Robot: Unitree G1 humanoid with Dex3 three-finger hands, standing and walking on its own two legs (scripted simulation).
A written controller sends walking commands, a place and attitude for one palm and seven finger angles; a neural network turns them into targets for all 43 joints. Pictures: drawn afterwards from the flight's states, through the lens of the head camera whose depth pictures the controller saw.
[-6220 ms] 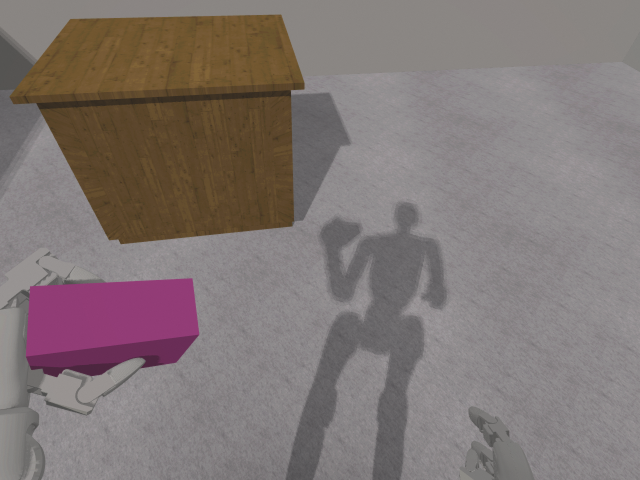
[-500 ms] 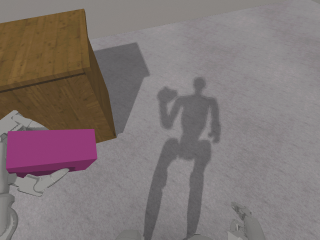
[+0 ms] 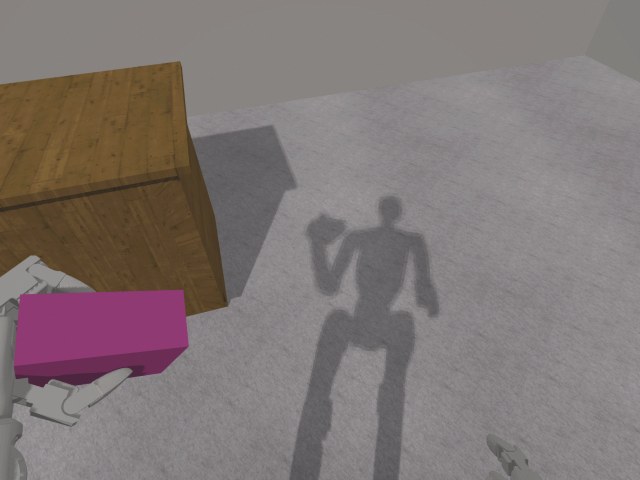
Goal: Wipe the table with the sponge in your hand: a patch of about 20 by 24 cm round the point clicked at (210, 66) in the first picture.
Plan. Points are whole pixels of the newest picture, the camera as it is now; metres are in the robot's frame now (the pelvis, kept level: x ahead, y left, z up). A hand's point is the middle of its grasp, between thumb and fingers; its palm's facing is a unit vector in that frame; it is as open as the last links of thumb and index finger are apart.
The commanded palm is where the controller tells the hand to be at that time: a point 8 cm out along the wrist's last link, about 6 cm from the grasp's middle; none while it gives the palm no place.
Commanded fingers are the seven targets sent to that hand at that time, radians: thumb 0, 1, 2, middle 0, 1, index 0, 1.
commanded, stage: take the last steps up to it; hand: left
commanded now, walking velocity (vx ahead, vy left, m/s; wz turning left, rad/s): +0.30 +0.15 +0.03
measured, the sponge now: (127, 338) +0.22 +0.20 +0.14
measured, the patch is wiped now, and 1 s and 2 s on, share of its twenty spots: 0.00 0.00 0.00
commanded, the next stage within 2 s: come to a stop and stand still in 1.62 s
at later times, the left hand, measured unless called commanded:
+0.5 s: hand (69, 245) +0.32 +0.30 +0.17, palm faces +0.39 -0.80 -0.45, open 10.0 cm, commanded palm +0.25 +0.34 +0.18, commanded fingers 0.00 0.10 1.30 -1.20 -1.60 -1.20 -1.60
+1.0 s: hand (81, 186) +0.42 +0.34 +0.17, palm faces +0.36 -0.80 -0.47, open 10.0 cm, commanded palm +0.37 +0.39 +0.18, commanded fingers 0.00 0.10 1.30 -1.20 -1.60 -1.20 -1.60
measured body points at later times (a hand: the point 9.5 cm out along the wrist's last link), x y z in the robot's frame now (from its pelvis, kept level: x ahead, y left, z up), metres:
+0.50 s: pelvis +0.09 +0.06 -0.01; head +0.14 +0.07 +0.44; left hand +0.29 +0.34 +0.19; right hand +0.26 -0.18 -0.09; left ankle +0.11 +0.18 -0.73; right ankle +0.02 -0.06 -0.67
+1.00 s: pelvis +0.21 +0.11 +0.00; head +0.26 +0.11 +0.45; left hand +0.40 +0.38 +0.20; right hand +0.37 -0.15 -0.09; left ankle +0.28 +0.26 -0.71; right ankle +0.17 -0.02 -0.73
